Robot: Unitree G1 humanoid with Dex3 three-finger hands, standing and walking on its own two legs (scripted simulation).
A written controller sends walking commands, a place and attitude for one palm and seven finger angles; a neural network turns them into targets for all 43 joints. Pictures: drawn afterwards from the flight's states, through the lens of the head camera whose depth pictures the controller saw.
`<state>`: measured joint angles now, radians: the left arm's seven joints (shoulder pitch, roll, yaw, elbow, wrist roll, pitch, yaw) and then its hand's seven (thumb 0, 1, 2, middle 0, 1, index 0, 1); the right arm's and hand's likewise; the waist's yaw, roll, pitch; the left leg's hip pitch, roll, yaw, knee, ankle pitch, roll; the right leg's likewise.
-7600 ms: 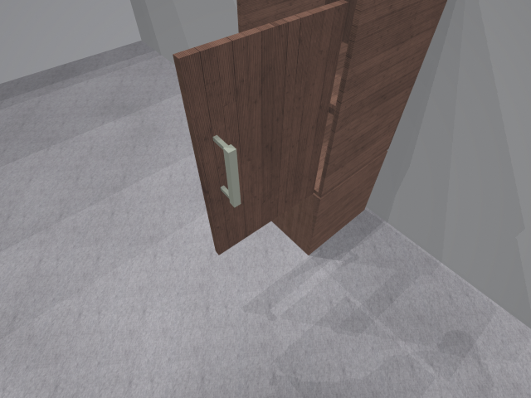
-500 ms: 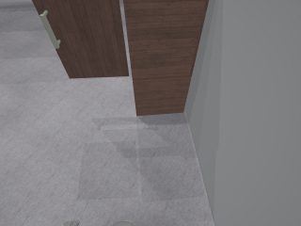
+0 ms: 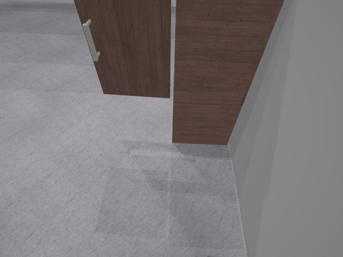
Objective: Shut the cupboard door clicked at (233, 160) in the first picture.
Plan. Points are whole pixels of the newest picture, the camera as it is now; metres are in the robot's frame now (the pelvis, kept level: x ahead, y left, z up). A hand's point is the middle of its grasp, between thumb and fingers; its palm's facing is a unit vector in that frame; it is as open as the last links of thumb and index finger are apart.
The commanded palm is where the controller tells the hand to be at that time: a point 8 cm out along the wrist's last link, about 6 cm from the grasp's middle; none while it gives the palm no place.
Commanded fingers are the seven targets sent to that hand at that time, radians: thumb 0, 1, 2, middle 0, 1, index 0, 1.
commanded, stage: take the last steps up to it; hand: left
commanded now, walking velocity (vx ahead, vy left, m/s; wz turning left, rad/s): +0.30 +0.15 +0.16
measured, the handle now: (92, 41) +0.94 +0.40 -0.01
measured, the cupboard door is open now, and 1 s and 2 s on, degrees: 88 88 88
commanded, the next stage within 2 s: come to a stop and stand still in 1.02 s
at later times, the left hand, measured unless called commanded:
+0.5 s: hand out of the picture +0.08 +0.25 -0.19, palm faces +0.17 -0.97 -0.18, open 7.3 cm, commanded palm none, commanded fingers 0.00 0.90 0.90 -0.20 -0.30 -0.20 -0.30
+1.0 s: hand (84, 184) +0.34 +0.30 -0.16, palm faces +0.12 -0.97 -0.19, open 7.2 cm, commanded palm none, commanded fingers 0.00 0.90 0.90 -0.20 -0.30 -0.20 -0.30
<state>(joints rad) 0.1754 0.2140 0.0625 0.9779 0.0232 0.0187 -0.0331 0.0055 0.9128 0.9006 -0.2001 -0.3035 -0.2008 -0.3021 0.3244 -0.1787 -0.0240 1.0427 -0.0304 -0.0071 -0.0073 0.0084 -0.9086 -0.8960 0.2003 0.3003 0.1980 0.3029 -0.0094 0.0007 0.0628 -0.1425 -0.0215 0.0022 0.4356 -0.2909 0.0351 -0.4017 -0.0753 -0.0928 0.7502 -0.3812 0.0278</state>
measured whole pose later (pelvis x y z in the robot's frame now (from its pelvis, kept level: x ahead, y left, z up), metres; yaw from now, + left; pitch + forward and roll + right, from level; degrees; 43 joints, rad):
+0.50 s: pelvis +0.16 +0.07 -0.02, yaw +4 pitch +0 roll +1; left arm 0.36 0.20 0.07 1.12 0.03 0.01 -0.01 0.01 0.91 0.90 -0.20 -0.30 -0.20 -0.30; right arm 0.14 -0.18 -0.04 0.95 -0.04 -0.05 0.00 0.01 -0.91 -0.90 0.20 0.30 0.19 0.30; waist 0.04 -0.06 0.07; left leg -0.36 0.05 0.13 0.60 -0.24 0.02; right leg -0.35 -0.15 -0.06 1.07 -0.49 0.01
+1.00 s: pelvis +0.34 +0.12 +0.01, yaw +4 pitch +0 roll +1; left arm 0.29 0.17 0.06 1.06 0.03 -0.06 -0.01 0.00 0.94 0.90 -0.20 -0.30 -0.21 -0.30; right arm 0.24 -0.18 -0.05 1.05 -0.03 -0.01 0.03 0.01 -0.92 -0.90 0.20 0.30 0.19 0.30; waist 0.01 -0.02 0.04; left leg -0.45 0.08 0.08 0.68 -0.24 -0.04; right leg -0.11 -0.08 -0.14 0.36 -0.25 0.01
